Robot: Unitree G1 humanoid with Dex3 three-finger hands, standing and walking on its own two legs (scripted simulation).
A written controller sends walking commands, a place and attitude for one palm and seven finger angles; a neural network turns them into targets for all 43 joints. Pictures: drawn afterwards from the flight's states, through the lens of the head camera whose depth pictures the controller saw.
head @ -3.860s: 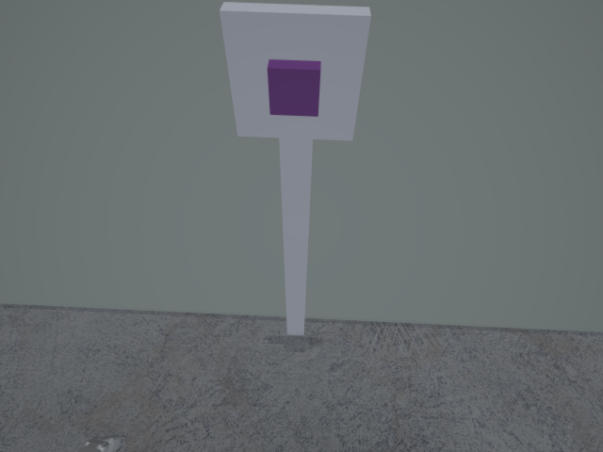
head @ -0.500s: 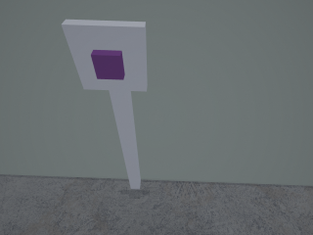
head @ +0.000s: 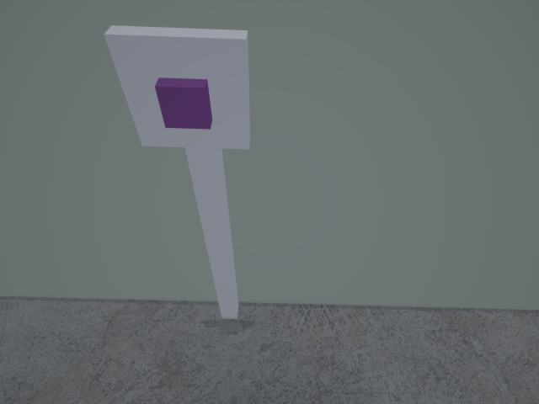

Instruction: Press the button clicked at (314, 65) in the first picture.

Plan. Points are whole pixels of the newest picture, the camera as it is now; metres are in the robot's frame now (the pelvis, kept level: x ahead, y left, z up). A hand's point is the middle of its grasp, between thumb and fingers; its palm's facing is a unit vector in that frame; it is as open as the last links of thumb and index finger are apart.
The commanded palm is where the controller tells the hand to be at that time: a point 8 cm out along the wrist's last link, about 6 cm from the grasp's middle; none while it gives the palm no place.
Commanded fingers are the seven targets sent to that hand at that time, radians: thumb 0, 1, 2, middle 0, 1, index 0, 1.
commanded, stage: look again from close up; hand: left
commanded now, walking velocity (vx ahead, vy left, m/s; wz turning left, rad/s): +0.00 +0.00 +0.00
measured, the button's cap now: (186, 103) +0.50 +0.16 +0.19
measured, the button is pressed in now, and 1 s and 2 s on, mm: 0 0 0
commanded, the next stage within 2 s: raise the hand and make a fist in 0.48 s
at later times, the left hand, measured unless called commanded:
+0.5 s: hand out of the picture +0.02 +0.15 -0.18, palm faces -0.01 -0.98 -0.19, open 7.3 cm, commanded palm none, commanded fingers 0.00 0.90 0.90 -0.20 -0.30 -0.20 -0.30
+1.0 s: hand (185, 375) +0.17 +0.13 -0.02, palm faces +0.06 -1.00 -0.01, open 5.4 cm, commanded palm +0.14 +0.20 +0.00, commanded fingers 0.00 0.90 0.90 -0.81 -0.96 -0.81 -0.96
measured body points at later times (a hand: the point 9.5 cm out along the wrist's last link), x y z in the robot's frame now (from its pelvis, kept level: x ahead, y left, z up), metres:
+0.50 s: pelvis +0.02 -0.01 +0.00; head +0.02 -0.01 +0.45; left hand +0.03 +0.20 -0.16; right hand +0.04 -0.24 -0.16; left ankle +0.04 +0.06 -0.74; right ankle +0.00 -0.13 -0.74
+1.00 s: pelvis +0.00 -0.05 -0.06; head +0.02 -0.05 +0.39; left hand +0.16 +0.18 -0.02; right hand +0.24 -0.30 -0.09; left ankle +0.04 +0.06 -0.74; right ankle +0.00 -0.13 -0.74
